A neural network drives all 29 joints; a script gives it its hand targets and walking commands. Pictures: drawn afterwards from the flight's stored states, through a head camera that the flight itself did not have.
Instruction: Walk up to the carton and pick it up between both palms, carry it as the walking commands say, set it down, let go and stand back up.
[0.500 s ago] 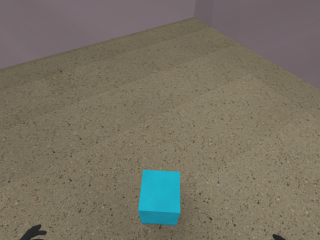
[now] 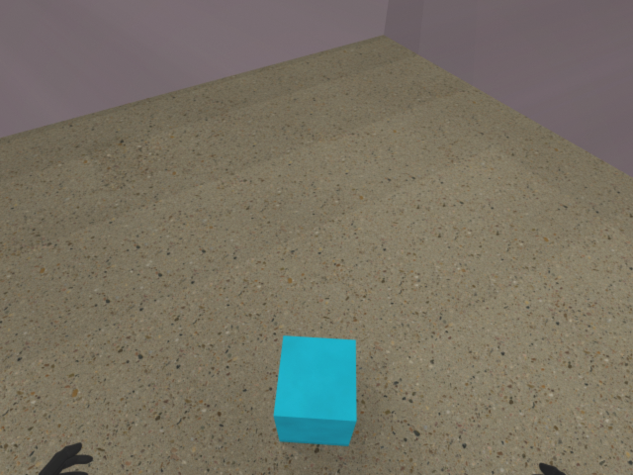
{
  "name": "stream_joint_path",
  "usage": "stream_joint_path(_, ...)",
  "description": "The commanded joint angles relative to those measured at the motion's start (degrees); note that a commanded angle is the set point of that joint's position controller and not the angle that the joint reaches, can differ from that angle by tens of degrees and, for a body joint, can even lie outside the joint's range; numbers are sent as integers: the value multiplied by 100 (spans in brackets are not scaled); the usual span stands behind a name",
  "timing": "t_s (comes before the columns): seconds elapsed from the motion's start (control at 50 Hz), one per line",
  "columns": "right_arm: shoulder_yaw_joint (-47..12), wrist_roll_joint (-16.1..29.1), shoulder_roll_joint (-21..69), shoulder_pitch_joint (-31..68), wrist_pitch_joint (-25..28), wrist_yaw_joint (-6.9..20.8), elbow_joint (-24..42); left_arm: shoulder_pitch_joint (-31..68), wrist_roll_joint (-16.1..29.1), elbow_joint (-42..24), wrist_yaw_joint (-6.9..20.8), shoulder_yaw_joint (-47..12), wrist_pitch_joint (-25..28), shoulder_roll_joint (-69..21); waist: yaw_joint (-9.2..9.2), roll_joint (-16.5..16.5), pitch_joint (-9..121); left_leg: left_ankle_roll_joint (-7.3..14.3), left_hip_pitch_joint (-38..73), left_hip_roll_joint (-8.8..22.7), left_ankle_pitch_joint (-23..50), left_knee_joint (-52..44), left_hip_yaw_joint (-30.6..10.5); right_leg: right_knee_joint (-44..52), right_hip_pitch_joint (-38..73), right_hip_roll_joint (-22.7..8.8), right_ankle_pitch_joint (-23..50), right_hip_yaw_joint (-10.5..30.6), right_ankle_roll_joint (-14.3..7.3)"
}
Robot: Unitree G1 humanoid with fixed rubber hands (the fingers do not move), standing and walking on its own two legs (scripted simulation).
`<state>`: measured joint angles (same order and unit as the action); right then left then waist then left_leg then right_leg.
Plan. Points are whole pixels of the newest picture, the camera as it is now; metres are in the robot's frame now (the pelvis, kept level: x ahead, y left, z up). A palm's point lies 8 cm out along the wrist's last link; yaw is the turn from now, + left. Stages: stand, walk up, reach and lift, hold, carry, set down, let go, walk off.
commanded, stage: walk up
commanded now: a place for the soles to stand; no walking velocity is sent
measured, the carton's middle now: (316, 392) +0.44 +0.00 -0.63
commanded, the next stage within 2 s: reach and lift in 0.50 s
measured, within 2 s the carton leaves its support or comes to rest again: neither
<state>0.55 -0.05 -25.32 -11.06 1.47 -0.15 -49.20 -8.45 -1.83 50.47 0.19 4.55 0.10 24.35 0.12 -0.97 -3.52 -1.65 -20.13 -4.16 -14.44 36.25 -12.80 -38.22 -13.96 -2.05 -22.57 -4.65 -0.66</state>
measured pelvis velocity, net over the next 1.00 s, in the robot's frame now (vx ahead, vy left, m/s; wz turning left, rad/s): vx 0.01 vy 0.02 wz -0.01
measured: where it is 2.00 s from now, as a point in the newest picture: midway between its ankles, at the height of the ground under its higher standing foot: outside the picture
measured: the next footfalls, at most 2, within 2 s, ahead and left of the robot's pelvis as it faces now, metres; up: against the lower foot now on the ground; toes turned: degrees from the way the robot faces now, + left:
none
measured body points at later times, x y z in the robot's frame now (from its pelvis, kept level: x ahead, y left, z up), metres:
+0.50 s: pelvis +0.00 +0.01 +0.00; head +0.02 +0.00 +0.45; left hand +0.10 +0.35 -0.09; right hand +0.12 -0.31 -0.11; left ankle +0.05 +0.16 -0.72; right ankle -0.02 -0.11 -0.72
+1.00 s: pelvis +0.01 +0.02 -0.01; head +0.13 +0.03 +0.42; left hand +0.23 +0.32 -0.10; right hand +0.23 -0.26 -0.11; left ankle +0.05 +0.16 -0.72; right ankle -0.02 -0.11 -0.72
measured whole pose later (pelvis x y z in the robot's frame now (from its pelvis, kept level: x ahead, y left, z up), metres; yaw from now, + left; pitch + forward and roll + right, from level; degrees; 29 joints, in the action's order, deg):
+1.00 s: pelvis +0.01 +0.02 -0.01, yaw -1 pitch +4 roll +0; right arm 4.7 -2.0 -19.6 3.6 -2.4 3.7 -38.2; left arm -0.1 -3.0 32.9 0.1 7.8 -5.6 19.9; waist 0.0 0.1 -11.5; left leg -2.4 -28.0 -3.8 -19.1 43.3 -10.4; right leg -43.2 -22.5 -2.3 -24.5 -2.1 0.8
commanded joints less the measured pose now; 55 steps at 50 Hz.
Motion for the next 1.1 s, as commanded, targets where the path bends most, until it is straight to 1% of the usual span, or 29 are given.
stream_joint_path(0.0,253,-91,-804,98,68,-27,258,95,50,-322,-39,265,137,1247,-180,328,271,383,-362,140,891,143,195,1515,622,-1167,314,1194,-871)
stream_joint_path(0.02,296,-151,-865,68,7,15,333,53,47,-362,-71,319,178,1416,-159,275,256,380,-444,118,733,413,394,1447,704,-1435,798,1363,-972)
stream_joint_path(0.06,335,-165,-899,-93,-8,43,325,164,63,-451,-85,320,199,1464,-102,443,381,409,-269,229,517,416,549,1065,770,-1578,1778,1230,-989)
stream_joint_path(0.1,362,-185,-946,-145,10,50,326,158,110,-468,-89,295,161,1389,-98,217,412,514,104,301,1502,36,361,674,605,-1157,1604,811,-671)
stream_joint_path(0.14,395,-190,-1050,-118,23,56,327,257,169,-504,-85,254,111,1191,-97,-293,457,751,337,503,2011,-436,-403,254,279,-430,547,309,-290)
stream_joint_path(0.18,396,-215,-1210,57,16,47,429,190,216,-507,-67,180,75,918,-109,-924,478,1284,320,988,1019,-1304,-1838,-247,8,318,-635,328,-75)
stream_joint_path(0.2,390,-222,-1240,148,-10,36,446,95,205,-466,-74,168,82,866,-149,-1008,392,1366,237,1054,451,-1535,-2136,-78,-44,411,-941,427,-94)
stream_joint_path(0.22,361,-213,-1207,228,-37,23,454,33,192,-370,-71,169,109,848,-198,-894,238,1290,-26,1022,99,-1630,-2072,332,104,371,-927,459,-135)
stream_joint_path(0.26,302,-175,-1001,480,-76,26,503,-270,99,-215,-89,206,194,969,-352,-523,351,857,-581,648,7,-1202,-1323,1035,824,-6,-560,738,-324)
stream_joint_path(0.28,269,-160,-883,547,-66,40,517,-428,45,-169,-105,262,228,1128,-394,-239,265,639,-900,416,412,-601,-795,1380,1027,-458,-346,1049,-484)
stream_joint_path(0.3,269,-134,-782,550,-59,54,519,-536,7,-172,-119,307,257,1345,-413,122,285,443,-1073,90,541,164,-209,1752,1181,-1067,11,1553,-805)
stream_joint_path(0.32,287,-126,-738,324,-77,56,473,-314,4,-273,-128,334,276,1493,-271,515,218,318,-1023,9,-55,629,309,1853,1092,-1671,759,1806,-1093)
stream_joint_path(0.34,354,-149,-843,104,-97,69,380,19,-3,-387,-123,334,285,1498,-173,611,198,277,-738,134,-1121,986,534,1693,738,-2041,1451,1817,-1319)
stream_joint_path(0.36,362,-136,-847,-66,-91,82,382,180,-3,-452,-123,320,292,1479,-44,621,149,320,-574,263,-1376,780,644,1475,635,-2091,1956,1670,-1307)
stream_joint_path(0.38,372,-143,-854,-194,-64,105,329,291,24,-474,-115,299,287,1462,58,606,98,384,-282,325,-1022,306,681,1250,460,-1918,2143,1410,-1125)
stream_joint_path(0.42,407,-161,-921,-233,32,82,271,172,129,-499,-110,256,235,1309,-1,21,276,513,421,378,1894,-300,275,492,409,-997,2223,626,-472)
stream_joint_path(0.44,459,-186,-1055,-164,43,51,278,16,177,-476,-108,214,211,1130,-85,-173,541,720,784,587,2782,-347,-288,74,286,-527,2058,252,-174)
stream_joint_path(0.46,464,-186,-1120,-68,55,38,364,62,214,-532,-115,209,189,1047,-64,-380,743,1086,1014,833,2917,-537,-1048,-381,4,-140,1538,201,-11)
stream_joint_path(0.48,443,-194,-1235,18,64,32,430,112,245,-580,-89,201,156,949,-50,-691,677,1436,904,1101,2465,-874,-1667,-578,-250,232,274,320,31)
stream_joint_path(0.5,1042,-226,-308,2029,24,289,2341,1871,-114,-2591,59,735,28,-173,-250,188,92,116,170,207,-301,-481,1009,836,-1588,225,-591,221,-46)
stream_joint_path(0.52,1083,-378,-296,1659,-282,319,1923,1889,-341,-2462,41,932,-330,174,-97,452,-645,-152,761,-103,-883,-473,1577,1513,-2013,250,-1144,-29,18)
stream_joint_path(0.54,981,-554,-370,1231,-357,321,1790,1582,-383,-2288,45,919,-436,217,3,878,-660,-129,1029,-157,-659,-358,1647,1693,-2167,211,-1159,62,39)
stream_joint_path(0.6,1180,-695,-608,806,-532,373,1738,519,-531,-2151,47,1153,-666,387,-117,562,-307,-203,1392,-59,-394,-318,1654,1432,-1607,219,-625,39,-64)
stream_joint_path(0.66,1281,-780,-482,699,-665,332,1573,100,-642,-1922,69,1241,-847,133,-53,393,-230,-212,1355,-35,-177,-380,1616,1258,-1410,340,-269,71,-83)
stream_joint_path(0.7,1204,-614,-346,1125,-668,350,1516,327,-400,-1932,90,1159,-821,54,-139,195,-240,-213,1106,-1,-137,-225,1582,1072,-1542,367,-326,142,-39)
stream_joint_path(0.78,1132,-458,-227,1726,-500,390,1699,1074,-33,-2401,69,954,-603,-19,-142,165,260,-208,561,98,306,238,1514,459,-1388,373,372,288,46)
stream_joint_path(0.86,1186,-480,-274,1753,-332,389,1557,1222,164,-2548,-28,809,-425,-209,-72,118,1104,-225,461,139,1448,550,1417,-84,-1282,478,1445,258,83)
stream_joint_path(0.96,1240,-446,-298,1800,-222,289,1310,1107,277,-2098,-139,654,-340,-314,-15,12,1702,-220,256,166,2767,985,1161,-645,-1943,517,2210,266,133)
stream_joint_path(1.08,1002,-150,-35,2679,-259,173,1198,1991,376,-1972,-208,577,-289,-327,7,-100,1864,-219,-490,140,2446,1311,1160,-908,-2761,444,2088,357,166)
